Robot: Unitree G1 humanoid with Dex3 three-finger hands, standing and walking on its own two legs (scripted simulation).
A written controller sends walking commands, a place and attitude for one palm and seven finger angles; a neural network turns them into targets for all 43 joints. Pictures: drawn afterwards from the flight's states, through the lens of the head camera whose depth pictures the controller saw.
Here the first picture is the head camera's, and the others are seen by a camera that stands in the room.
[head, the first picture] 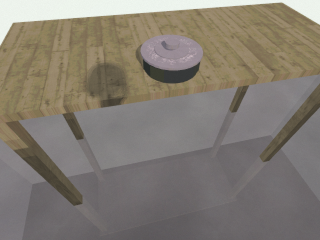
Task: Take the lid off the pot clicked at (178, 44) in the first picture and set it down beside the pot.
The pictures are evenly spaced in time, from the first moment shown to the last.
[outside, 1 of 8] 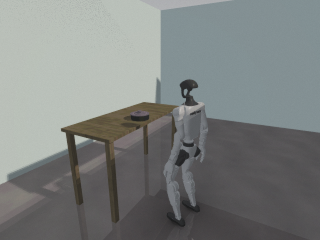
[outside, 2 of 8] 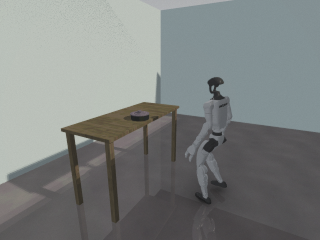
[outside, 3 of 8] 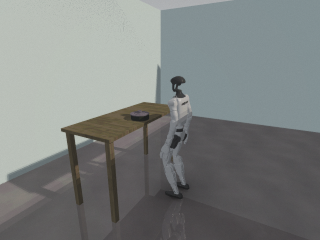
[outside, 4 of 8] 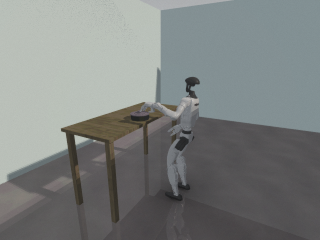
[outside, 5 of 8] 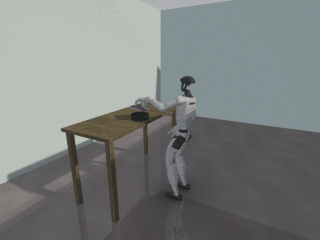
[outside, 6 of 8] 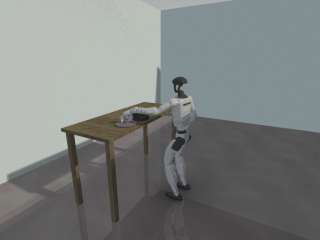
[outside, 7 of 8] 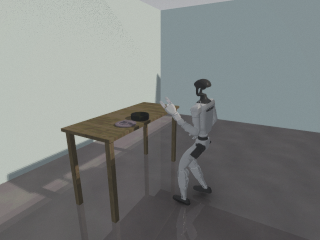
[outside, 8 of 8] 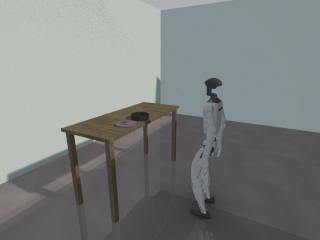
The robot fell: no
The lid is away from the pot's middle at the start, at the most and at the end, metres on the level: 0.00 0.25 0.24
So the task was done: yes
